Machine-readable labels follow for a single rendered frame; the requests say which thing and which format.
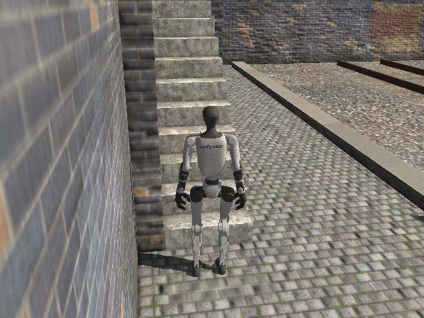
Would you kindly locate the robot right upper arm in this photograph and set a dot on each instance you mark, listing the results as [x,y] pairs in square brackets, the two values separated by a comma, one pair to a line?
[234,151]

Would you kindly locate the robot left shin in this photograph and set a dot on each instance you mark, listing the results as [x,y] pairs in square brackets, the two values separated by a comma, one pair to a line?
[196,245]

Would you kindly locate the right robot forearm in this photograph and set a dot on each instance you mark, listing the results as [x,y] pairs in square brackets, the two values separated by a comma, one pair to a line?
[239,180]

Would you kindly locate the right robot hand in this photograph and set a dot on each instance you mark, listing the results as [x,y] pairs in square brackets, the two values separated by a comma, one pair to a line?
[241,200]

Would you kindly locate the left robot hand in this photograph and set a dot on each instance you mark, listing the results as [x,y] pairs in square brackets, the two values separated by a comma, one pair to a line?
[179,200]

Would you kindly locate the robot left upper arm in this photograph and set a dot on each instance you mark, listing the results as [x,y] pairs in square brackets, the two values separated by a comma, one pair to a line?
[188,151]

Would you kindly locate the left robot forearm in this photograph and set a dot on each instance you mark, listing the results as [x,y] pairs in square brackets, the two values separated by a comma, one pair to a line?
[182,180]

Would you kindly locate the robot head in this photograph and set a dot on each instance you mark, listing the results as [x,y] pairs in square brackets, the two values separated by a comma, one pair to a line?
[211,116]

